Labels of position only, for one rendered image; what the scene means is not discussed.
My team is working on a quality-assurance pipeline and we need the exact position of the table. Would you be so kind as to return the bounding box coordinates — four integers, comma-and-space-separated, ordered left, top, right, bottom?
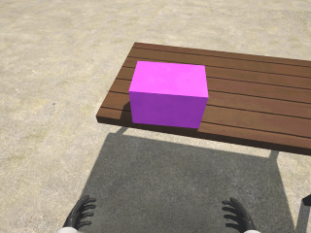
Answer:
96, 42, 311, 207

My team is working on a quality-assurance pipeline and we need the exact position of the left robot hand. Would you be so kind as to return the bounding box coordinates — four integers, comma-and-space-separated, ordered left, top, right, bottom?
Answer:
62, 195, 96, 230

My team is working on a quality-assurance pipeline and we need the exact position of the carton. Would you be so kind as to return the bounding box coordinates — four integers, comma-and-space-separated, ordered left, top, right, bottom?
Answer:
128, 61, 209, 129

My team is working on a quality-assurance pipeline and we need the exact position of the right robot hand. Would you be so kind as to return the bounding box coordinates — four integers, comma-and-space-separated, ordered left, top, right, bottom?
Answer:
222, 197, 257, 233

